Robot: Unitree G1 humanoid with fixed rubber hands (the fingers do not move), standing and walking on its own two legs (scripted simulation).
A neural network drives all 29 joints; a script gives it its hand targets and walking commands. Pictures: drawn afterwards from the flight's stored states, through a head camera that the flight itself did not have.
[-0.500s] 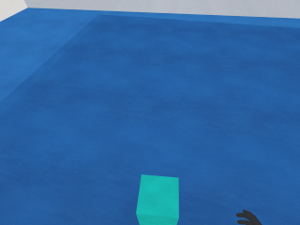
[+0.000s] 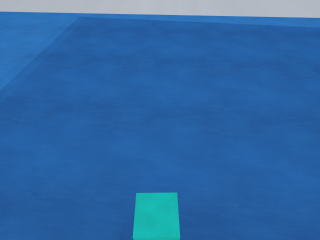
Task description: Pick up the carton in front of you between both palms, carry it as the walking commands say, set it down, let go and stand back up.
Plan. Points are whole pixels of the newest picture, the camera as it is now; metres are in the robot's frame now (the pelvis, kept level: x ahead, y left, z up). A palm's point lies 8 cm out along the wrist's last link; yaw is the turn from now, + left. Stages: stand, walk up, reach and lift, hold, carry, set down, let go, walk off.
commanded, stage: stand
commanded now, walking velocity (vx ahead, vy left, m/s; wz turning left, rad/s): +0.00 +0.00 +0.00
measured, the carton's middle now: (157, 221) +0.36 +0.03 -0.63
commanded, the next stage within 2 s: none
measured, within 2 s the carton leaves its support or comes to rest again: neither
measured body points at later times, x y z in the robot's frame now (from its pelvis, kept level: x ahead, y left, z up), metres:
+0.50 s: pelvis -0.02 +0.00 +0.00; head -0.01 -0.01 +0.45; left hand +0.07 +0.26 -0.11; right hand -0.01 -0.27 -0.13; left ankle -0.11 +0.12 -0.72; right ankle -0.03 -0.10 -0.72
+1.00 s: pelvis -0.03 +0.01 +0.01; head -0.02 +0.00 +0.46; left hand +0.04 +0.26 -0.12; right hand -0.06 -0.24 -0.14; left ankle -0.11 +0.12 -0.72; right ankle -0.03 -0.10 -0.72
